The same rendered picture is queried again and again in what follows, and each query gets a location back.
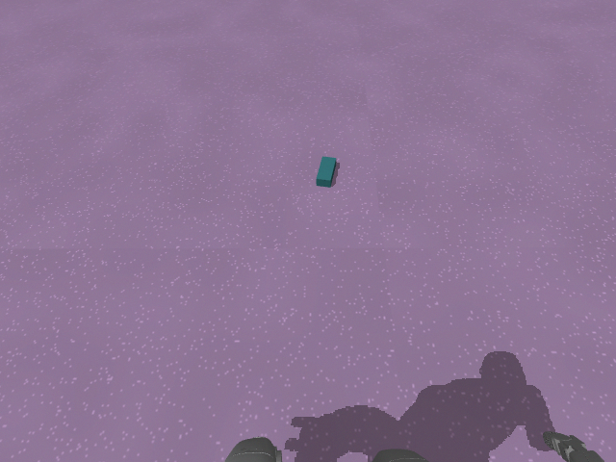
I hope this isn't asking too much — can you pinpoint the right robot hand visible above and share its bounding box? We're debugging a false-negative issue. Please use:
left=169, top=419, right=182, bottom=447
left=543, top=431, right=604, bottom=462

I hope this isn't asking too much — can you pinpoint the small box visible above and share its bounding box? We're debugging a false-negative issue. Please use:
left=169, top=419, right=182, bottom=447
left=317, top=156, right=336, bottom=188

